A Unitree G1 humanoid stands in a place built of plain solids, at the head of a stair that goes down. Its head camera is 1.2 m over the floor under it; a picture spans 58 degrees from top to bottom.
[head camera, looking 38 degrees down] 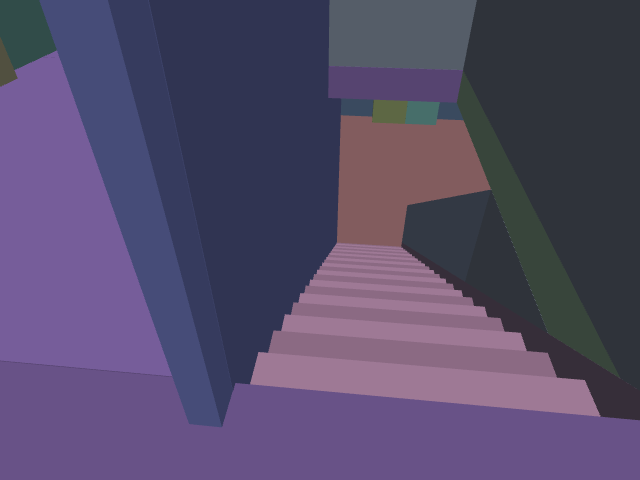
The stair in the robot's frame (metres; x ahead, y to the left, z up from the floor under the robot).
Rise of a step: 0.18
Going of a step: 0.26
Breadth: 1.22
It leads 6 degrees to the right of straight ahead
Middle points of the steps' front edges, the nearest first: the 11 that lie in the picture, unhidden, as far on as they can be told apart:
0.74 -0.34 0.00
1.00 -0.36 -0.18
1.25 -0.39 -0.35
1.51 -0.42 -0.53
1.77 -0.44 -0.71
2.03 -0.47 -0.89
2.28 -0.50 -1.06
2.54 -0.53 -1.24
2.80 -0.55 -1.42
3.06 -0.58 -1.60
3.31 -0.61 -1.78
